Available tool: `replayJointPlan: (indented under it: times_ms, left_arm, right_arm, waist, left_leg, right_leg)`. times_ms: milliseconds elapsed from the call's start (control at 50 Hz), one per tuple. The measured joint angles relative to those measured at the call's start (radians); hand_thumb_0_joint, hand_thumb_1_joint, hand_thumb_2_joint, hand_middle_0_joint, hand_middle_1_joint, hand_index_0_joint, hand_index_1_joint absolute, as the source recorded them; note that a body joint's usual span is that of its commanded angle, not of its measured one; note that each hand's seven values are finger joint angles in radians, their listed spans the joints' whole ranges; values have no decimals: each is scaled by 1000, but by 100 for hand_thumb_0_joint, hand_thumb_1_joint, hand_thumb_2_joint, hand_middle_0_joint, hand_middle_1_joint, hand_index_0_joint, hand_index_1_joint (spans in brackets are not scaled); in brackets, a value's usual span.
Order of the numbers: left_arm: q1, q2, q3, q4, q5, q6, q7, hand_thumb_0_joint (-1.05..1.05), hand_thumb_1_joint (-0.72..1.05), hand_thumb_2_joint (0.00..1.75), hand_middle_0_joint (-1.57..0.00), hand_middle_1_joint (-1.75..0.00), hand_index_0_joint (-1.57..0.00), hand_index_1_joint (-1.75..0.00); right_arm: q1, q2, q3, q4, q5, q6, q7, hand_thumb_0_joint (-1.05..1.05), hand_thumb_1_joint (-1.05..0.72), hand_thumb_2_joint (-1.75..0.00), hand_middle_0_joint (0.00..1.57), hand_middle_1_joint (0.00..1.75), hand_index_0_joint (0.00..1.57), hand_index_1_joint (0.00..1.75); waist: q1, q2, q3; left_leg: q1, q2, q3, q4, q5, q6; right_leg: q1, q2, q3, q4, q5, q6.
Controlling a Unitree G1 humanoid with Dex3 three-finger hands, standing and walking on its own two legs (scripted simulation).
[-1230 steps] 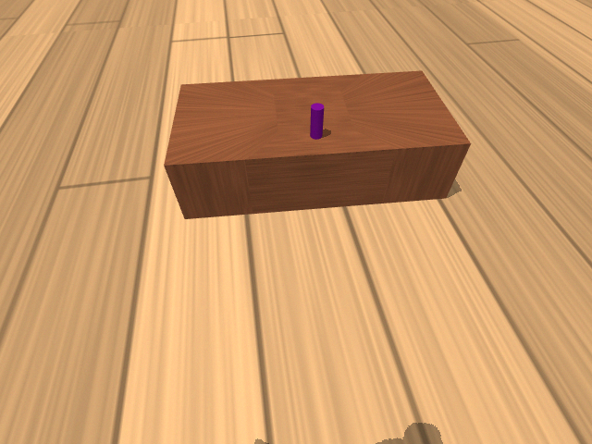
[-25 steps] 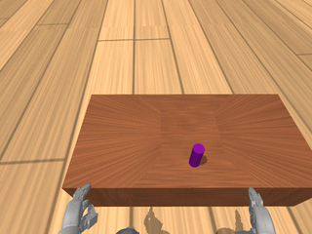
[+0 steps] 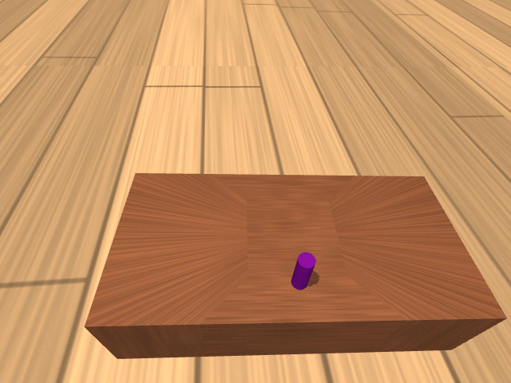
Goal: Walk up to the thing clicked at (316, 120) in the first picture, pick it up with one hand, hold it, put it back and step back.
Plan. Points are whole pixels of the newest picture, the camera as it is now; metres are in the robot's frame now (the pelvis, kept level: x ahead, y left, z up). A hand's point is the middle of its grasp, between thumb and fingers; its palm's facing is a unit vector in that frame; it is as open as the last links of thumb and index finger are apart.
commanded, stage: home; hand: right
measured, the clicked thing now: (302, 271) +0.49 -0.14 -0.37
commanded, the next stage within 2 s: stand in 0.94 s
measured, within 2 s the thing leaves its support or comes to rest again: neither
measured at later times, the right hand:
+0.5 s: hand out of the picture +0.04 -0.23 -0.14, palm faces +0.00 +0.93 -0.38, open 17.4 cm
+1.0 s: hand out of the picture +0.06 -0.23 -0.14, palm faces +0.01 +0.93 -0.37, open 17.5 cm
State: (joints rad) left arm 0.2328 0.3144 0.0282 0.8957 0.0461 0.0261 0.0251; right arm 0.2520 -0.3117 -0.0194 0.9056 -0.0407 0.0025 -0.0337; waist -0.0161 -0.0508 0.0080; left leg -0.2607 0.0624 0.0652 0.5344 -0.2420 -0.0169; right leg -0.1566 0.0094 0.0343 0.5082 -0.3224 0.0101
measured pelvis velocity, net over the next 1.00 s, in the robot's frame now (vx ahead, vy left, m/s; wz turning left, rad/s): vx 0.00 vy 0.02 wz -0.01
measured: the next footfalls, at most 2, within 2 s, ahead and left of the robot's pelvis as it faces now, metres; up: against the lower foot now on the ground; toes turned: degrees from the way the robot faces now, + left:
none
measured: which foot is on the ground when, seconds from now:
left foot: down 0.00-1.00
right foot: down 0.00-1.00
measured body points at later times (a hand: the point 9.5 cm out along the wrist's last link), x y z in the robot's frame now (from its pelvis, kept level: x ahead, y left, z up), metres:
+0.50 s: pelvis -0.01 +0.01 +0.01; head -0.01 +0.04 +0.46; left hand +0.05 +0.30 -0.14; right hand +0.04 -0.28 -0.11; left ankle +0.03 +0.13 -0.73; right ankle -0.03 -0.13 -0.73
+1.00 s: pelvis +0.00 +0.02 +0.01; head +0.00 +0.04 +0.46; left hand +0.06 +0.31 -0.14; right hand +0.06 -0.28 -0.11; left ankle +0.03 +0.13 -0.73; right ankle -0.03 -0.13 -0.73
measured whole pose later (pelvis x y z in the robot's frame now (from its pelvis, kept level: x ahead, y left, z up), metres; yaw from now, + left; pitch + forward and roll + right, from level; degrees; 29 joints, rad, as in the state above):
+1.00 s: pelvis +0.00 +0.02 +0.01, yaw +0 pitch -3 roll +0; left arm 0.17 0.33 0.00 1.11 0.03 0.01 0.02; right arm 0.13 -0.31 0.00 1.14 -0.01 0.00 -0.02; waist -0.01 -0.05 0.04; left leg -0.16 0.02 0.09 0.37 -0.17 0.01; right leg -0.06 -0.03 0.05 0.33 -0.23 0.04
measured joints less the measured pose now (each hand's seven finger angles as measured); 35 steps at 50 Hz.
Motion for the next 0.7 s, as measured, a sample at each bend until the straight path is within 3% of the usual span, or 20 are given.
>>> replayJointPlan:
  times_ms: [280, 700]
  left_arm:
    - [-28, 2, -13, 128, -10, 2, -4, 1, 90, 90, -20, -30, -20, -30]
    - [-37, 16, -22, 208, -15, -4, -10, 1, 90, 90, -20, -30, -20, -30]
  right_arm:
    - [-49, 22, 21, 154, 14, -5, -1, -1, 53, -6, 5, 5, 6, 5]
    - [-97, 8, 18, 225, 21, -5, 7, -1, 55, -4, 5, 4, 5, 5]
  waist:
    - [3, 3, 21]
    - [11, 5, 33]
  left_leg:
    - [82, -10, 12, -112, 58, 9]
    - [88, -33, 24, -153, 81, 27]
  right_leg:
    - [86, -9, 8, -128, 71, 11]
    - [84, -32, 18, -156, 89, 28]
